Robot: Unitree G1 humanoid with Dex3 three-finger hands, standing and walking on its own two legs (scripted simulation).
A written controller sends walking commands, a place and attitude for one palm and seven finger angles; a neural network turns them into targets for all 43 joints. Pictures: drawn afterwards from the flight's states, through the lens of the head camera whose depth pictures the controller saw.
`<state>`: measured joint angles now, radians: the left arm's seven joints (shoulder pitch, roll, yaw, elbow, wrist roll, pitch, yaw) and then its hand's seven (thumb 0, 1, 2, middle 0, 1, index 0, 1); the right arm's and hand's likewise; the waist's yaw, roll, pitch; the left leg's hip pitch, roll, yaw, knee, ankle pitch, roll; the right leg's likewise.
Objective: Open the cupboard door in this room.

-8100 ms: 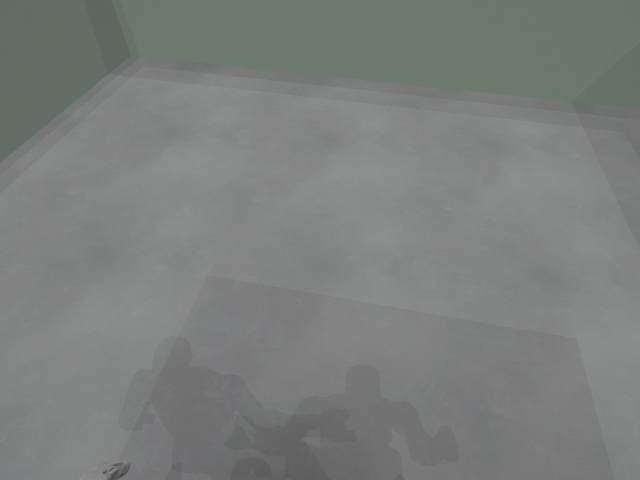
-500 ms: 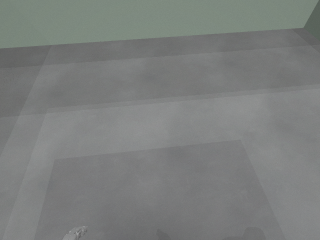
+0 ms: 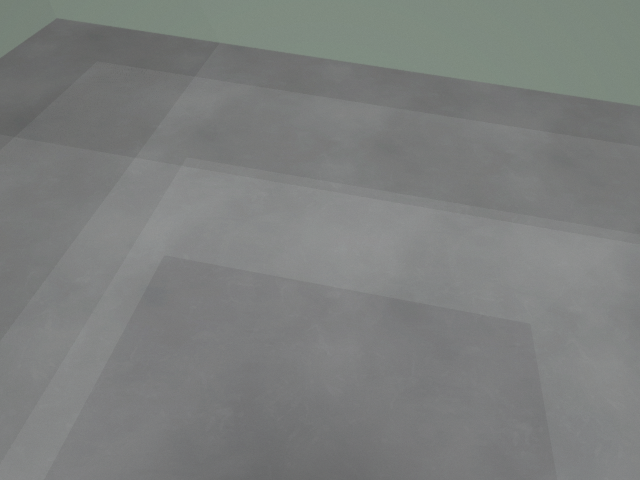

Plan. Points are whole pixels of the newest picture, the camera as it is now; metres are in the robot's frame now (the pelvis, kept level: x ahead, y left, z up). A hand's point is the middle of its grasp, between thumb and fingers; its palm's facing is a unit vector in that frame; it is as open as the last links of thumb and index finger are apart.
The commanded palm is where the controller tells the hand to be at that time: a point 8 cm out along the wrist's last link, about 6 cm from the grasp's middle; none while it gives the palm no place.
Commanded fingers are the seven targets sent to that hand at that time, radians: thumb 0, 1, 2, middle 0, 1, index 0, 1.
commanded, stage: turn or walk to find it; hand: left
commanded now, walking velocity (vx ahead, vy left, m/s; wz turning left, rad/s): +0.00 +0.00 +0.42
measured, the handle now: out of the picture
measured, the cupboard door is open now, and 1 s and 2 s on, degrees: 0 0 0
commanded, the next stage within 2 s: none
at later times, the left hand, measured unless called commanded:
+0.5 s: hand out of the picture +0.04 +0.17 -0.13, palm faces +0.22 -0.93 -0.28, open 7.3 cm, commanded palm none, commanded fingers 0.00 0.90 0.90 -0.20 -0.30 -0.20 -0.30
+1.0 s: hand out of the picture -0.13 +0.20 -0.17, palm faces +0.47 -0.84 -0.25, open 7.3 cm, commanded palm none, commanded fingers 0.00 0.90 0.90 -0.20 -0.30 -0.20 -0.30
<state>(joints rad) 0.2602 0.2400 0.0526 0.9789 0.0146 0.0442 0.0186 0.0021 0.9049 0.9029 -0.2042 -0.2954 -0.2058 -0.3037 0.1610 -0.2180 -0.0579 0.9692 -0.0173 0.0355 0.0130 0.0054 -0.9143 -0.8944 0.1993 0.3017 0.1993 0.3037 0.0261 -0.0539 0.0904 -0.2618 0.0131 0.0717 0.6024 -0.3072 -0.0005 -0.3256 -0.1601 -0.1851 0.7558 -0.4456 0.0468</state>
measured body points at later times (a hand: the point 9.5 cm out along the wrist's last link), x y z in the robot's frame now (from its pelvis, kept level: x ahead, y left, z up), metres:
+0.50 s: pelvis -0.02 -0.04 +0.01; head +0.01 -0.07 +0.46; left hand +0.03 +0.22 -0.11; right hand +0.08 -0.27 -0.15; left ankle -0.04 +0.10 -0.67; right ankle +0.00 -0.13 -0.72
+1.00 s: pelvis -0.06 -0.01 +0.01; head -0.04 +0.02 +0.46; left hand -0.15 +0.24 -0.15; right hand +0.14 -0.19 -0.12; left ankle -0.10 +0.09 -0.72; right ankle -0.01 -0.14 -0.66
